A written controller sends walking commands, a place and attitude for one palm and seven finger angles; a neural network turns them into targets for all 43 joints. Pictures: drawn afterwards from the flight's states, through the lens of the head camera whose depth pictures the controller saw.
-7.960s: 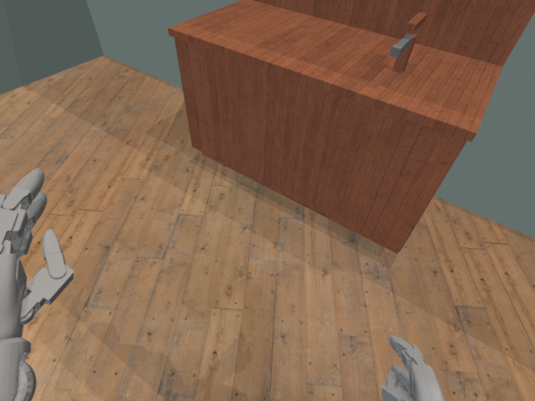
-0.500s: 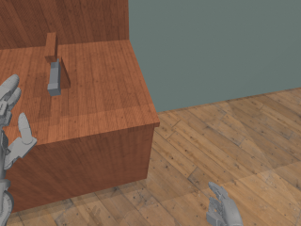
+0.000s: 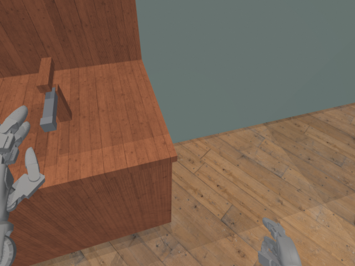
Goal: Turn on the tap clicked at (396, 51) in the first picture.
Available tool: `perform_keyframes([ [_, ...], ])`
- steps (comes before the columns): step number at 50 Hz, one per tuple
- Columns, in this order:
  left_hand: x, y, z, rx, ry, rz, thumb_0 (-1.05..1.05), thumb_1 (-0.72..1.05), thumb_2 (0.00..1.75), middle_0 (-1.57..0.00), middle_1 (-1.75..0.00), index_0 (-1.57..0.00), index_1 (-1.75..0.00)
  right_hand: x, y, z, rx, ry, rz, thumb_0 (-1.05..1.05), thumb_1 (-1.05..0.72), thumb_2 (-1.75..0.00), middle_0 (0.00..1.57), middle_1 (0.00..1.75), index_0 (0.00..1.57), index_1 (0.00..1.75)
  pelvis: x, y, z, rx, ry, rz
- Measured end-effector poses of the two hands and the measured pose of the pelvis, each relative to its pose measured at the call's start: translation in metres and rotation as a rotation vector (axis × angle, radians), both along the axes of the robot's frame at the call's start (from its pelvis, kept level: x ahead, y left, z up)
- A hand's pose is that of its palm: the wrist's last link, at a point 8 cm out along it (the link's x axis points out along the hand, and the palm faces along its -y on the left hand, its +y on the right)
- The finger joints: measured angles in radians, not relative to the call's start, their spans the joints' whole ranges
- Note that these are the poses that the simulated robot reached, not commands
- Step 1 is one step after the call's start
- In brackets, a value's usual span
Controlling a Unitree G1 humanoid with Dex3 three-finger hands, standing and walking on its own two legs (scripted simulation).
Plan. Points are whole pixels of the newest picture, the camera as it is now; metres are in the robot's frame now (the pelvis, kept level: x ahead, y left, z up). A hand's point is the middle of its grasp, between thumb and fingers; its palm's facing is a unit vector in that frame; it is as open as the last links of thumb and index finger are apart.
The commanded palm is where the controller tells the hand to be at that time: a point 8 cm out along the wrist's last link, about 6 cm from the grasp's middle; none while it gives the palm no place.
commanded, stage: come to a stop and stand still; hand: left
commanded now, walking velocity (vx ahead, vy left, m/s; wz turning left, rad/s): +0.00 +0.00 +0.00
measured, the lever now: (48, 124) +0.41 +0.37 +0.06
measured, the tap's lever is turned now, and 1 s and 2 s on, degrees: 0 0 0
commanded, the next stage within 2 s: look again from close up in 0.16 s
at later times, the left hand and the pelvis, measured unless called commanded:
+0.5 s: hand (31, 192) +0.19 +0.25 +0.15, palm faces +0.38 -0.86 -0.35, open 7.4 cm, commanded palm +0.14 +0.28 +0.17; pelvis -0.02 +0.00 +0.00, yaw +1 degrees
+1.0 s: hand (39, 177) +0.22 +0.25 +0.15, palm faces +0.42 -0.83 -0.36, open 7.4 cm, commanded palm +0.17 +0.29 +0.17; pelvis +0.01 +0.00 -0.01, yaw +1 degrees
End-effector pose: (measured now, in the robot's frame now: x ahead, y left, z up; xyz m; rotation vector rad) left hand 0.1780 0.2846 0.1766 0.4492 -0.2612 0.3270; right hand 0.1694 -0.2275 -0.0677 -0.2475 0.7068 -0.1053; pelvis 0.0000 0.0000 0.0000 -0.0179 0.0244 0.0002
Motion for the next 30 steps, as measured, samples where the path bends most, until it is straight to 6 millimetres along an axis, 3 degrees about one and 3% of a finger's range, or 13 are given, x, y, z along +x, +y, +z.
perform_keyframes([
  [15, -0.013, -0.003, -0.007, -0.038, 0.031, 0.017, 0.01, 0.89, 0.9, -0.21, -0.3, -0.21, -0.3, -0.014, 0.0, -0.004, 0.009, 0.022, -0.002, 0.02, -0.9, -0.9, 0.2, 0.3, 0.2, 0.3, -0.008, -0.003, 0.001, -0.003, -0.013, 0.009],
  [30, -0.025, 0.012, -0.014, -0.063, 0.034, 0.035, 0.01, 0.89, 0.9, -0.21, -0.3, -0.21, -0.3, -0.018, 0.013, 0.003, -0.005, 0.009, 0.012, 0.02, -0.9, -0.9, 0.2, 0.3, 0.2, 0.3, -0.018, 0.007, 0.002, -0.008, -0.019, 0.014],
])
